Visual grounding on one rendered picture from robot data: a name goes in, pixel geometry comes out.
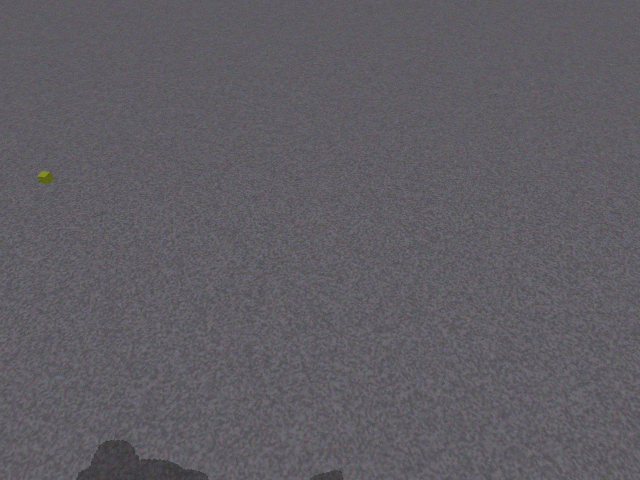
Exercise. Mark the cube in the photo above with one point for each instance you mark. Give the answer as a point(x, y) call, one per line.
point(45, 177)

